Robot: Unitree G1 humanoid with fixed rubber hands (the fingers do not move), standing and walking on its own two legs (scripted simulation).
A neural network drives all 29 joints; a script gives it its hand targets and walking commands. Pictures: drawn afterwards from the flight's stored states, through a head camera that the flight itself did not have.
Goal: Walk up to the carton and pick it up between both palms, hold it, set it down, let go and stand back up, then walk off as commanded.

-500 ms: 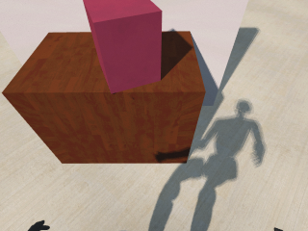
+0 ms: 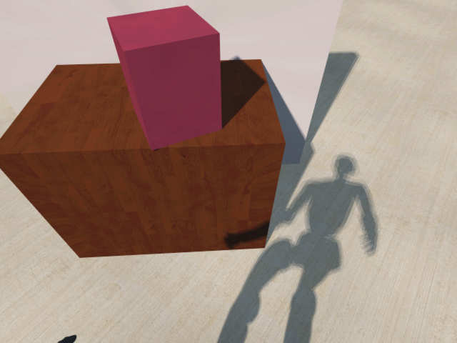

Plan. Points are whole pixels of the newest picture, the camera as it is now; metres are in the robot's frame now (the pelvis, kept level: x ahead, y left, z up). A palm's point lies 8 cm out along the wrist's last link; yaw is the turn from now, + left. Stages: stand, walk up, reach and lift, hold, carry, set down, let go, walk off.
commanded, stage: walk up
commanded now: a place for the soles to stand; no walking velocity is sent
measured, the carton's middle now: (169, 78) +0.82 +0.19 +0.06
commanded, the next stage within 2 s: none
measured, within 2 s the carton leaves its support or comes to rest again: neither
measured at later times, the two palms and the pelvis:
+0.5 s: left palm out of the picture +0.13 +0.32 -0.09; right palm out of the picture +0.09 -0.32 -0.09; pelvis +0.01 +0.01 +0.01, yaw -1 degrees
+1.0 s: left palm out of the picture +0.22 +0.45 -0.08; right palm out of the picture +0.15 -0.22 -0.06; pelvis +0.13 +0.11 +0.01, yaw +0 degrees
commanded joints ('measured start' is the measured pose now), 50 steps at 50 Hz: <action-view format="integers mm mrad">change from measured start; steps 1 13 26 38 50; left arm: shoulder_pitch -97 -101 85 31 -16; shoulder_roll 218 196 375 165 241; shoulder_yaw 39 27 127 71 99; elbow -42 41 31 -132 -170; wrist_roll -5 -12 15 11 10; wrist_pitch -22 -14 -36 -50 -33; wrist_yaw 10 20 17 26 -27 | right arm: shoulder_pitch -43 -112 -124 291 237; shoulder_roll -136 -171 -151 -265 -213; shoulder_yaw -40 -38 -98 -170 -115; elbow -15 87 -20 -27 -159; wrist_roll -6 1 -43 -36 -7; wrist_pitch -7 -2 10 -17 -50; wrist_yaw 1 2 53 47 44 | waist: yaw -20 6 39 -157 -77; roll -74 43 -185 292 45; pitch -68 -115 47 -92 97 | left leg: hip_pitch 64 143 -311 403 59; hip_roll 47 96 -31 142 151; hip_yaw -60 -70 -29 -313 -238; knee -110 -201 195 -224 -332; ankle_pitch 10 112 -242 -211 77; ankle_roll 67 50 73 92 192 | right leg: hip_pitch -4 69 187 -478 -245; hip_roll -99 -79 -293 83 -45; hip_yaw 136 65 450 -57 -136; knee -155 -170 -347 500 142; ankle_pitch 95 188 -545 -273 10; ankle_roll -86 -55 -252 -100 -25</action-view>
